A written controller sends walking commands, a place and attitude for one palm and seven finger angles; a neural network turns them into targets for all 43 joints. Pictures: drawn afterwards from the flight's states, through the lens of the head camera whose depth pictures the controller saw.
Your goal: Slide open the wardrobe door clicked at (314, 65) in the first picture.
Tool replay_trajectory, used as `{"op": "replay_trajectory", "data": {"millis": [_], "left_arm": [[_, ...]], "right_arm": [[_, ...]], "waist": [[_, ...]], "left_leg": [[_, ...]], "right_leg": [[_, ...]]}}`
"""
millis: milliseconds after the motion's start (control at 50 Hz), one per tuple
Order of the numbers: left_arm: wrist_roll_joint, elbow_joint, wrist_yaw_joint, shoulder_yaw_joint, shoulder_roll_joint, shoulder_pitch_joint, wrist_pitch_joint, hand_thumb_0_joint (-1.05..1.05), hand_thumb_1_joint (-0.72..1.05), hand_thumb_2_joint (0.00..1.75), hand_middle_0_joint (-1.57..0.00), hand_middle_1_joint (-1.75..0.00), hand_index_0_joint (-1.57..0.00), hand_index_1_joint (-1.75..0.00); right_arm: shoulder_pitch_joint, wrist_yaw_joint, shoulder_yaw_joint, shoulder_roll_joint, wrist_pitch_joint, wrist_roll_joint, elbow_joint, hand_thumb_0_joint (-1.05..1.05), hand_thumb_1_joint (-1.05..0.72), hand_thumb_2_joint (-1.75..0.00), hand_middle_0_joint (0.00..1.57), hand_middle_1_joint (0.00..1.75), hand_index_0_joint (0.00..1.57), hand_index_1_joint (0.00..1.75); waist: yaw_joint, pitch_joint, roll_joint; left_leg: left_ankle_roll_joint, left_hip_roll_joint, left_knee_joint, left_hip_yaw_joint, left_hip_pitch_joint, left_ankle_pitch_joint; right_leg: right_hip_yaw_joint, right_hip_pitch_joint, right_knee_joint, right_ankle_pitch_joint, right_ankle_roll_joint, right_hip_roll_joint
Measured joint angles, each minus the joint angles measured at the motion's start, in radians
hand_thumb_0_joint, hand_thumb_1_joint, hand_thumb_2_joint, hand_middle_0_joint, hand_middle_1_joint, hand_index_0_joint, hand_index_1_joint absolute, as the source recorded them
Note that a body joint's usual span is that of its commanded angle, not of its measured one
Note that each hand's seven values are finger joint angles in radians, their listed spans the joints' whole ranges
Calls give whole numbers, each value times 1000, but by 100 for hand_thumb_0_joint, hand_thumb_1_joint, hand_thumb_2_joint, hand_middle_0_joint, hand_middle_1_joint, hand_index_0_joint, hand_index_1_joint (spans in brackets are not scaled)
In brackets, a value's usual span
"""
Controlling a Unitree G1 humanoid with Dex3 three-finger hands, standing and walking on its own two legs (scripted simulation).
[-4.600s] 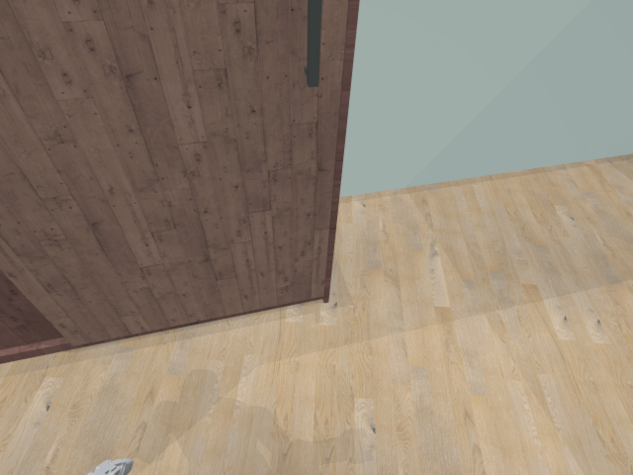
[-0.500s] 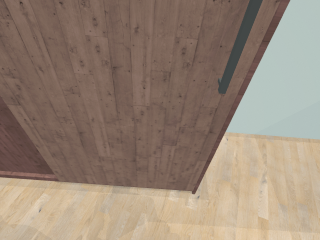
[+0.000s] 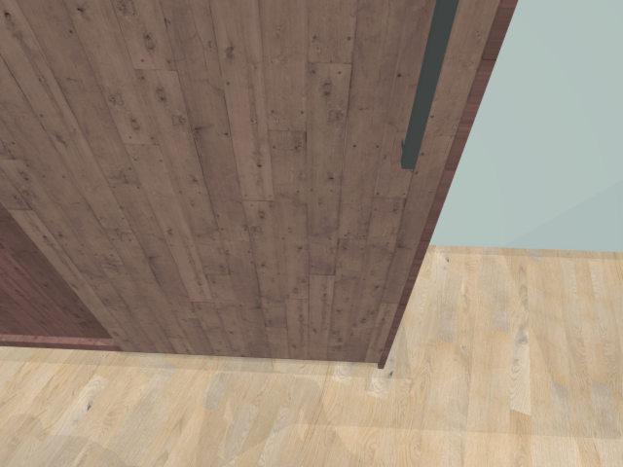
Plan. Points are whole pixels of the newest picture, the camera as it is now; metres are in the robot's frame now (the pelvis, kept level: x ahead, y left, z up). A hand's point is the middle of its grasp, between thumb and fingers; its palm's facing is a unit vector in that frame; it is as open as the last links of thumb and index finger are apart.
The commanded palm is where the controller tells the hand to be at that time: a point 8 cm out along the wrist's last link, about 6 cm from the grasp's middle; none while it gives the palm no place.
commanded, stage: come to a stop and stand still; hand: right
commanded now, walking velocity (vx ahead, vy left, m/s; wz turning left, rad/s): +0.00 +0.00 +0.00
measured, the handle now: (424, 76) +0.55 -0.12 +0.25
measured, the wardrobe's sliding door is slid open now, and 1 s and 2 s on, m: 0.00 0.00 0.00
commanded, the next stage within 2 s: look again from close up in 0.18 s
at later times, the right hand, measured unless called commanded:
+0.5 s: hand out of the picture -0.02 -0.15 -0.18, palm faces +0.06 +0.97 -0.22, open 7.4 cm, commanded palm none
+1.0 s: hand out of the picture -0.11 -0.13 -0.19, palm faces +0.10 +0.98 -0.16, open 7.4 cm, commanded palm none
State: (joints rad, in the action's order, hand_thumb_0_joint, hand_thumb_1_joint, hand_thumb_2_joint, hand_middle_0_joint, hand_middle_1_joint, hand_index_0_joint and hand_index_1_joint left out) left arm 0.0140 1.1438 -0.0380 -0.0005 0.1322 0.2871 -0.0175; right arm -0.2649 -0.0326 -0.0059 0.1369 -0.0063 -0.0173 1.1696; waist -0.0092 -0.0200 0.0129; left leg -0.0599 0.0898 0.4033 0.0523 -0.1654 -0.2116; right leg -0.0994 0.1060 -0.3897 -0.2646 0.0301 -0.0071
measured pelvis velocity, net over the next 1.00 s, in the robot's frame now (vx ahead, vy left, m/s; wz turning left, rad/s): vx -0.08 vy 0.03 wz -0.05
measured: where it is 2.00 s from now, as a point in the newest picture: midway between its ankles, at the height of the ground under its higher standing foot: outside the picture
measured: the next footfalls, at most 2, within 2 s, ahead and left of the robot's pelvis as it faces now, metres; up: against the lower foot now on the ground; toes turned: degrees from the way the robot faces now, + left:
right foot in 2.00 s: -0.18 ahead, -0.06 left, +0.00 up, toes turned -9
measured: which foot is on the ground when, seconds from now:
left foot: down 0.00-1.00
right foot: down 0.00-1.00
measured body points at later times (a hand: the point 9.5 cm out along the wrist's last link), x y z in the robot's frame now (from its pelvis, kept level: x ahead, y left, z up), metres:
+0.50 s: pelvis -0.04 +0.03 -0.01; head -0.07 +0.04 +0.44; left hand -0.01 +0.25 -0.17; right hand -0.03 -0.20 -0.16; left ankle +0.00 +0.15 -0.74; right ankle -0.03 -0.09 -0.74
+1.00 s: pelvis -0.08 +0.03 -0.01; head -0.10 +0.02 +0.44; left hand -0.12 +0.25 -0.17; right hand -0.11 -0.18 -0.17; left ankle +0.00 +0.15 -0.74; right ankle -0.03 -0.09 -0.74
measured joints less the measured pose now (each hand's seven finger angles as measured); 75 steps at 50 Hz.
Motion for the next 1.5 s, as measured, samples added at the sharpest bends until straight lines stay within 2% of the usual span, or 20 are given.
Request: {"op": "replay_trajectory", "data": {"millis": [180, 280, 500, 740, 960, 1180, 1500], "left_arm": [[-1, 12, 3, 1, -12, 15, -2, 1, 91, 90, -20, -30, -20, -30], [1, -50, 13, 5, 5, 24, -17, 1, 91, 90, -20, -30, -20, -30], [5, -98, 19, -3, 35, 29, 11, 1, 92, 90, -20, -30, -20, -30], [12, -103, 28, -8, 32, 84, 29, 1, 91, 90, -20, -30, -20, -30], [11, -63, 24, -4, -5, 139, 29, 1, 91, 90, -20, -30, -19, -30], [11, -74, 22, -5, -34, 105, 26, 1, 91, 90, -20, -30, -20, -30], [14, -98, 22, -24, -4, 44, 28, 1, 91, 90, -20, -30, -20, -30]], "right_arm": [[1, -2, -2, 1, 7, 2, -1, 1, -91, -90, 20, 30, 19, 30], [1, -20, 15, 2, 38, -4, -28, 1, -91, -90, 20, 30, 20, 30], [-37, -4, 14, 16, 13, -3, -87, 1, -91, -90, 20, 30, 19, 30], [-89, 5, -1, 16, -4, -5, -118, 1, -90, -90, 20, 30, 20, 30], [-108, 5, -9, 7, -4, -4, -103, 1, -90, -90, 20, 30, 20, 30], [-100, 5, -13, -15, -2, -8, -106, 1, -91, -90, 20, 30, 19, 30], [-110, 10, -23, -25, -5, -12, -116, 1, -91, -90, 20, 30, 19, 30]], "waist": [[7, -9, -15], [25, -21, -28], [14, 42, -27], [13, 41, -8], [14, 29, 1], [12, 25, -6], [5, 13, -9]], "left_leg": [[10, -8, -5, 3, 1, 4], [19, -6, 81, 19, -58, -24], [42, -13, 142, 28, -67, -31], [66, -34, 125, 46, -126, -1], [65, -40, 104, 46, -139, 17], [59, -44, 102, 30, -150, 5], [56, -52, 135, -10, -188, -16]], "right_leg": [[2, -5, 14, 11, -9, 8], [22, 72, -91, -21, -15, 14], [33, 76, -136, -11, -29, 25], [60, 153, -140, 34, -36, 40], [72, 181, -138, 62, -34, 38], [79, 199, -142, 74, -23, 27], [85, 241, -177, 47, -13, 9]]}}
